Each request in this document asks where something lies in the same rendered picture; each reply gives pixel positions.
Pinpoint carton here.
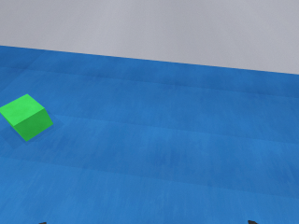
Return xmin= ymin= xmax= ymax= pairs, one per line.
xmin=0 ymin=94 xmax=53 ymax=142

